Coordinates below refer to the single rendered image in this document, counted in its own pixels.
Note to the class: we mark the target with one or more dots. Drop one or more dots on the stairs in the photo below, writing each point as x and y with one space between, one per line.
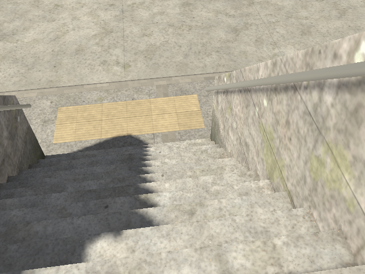
183 207

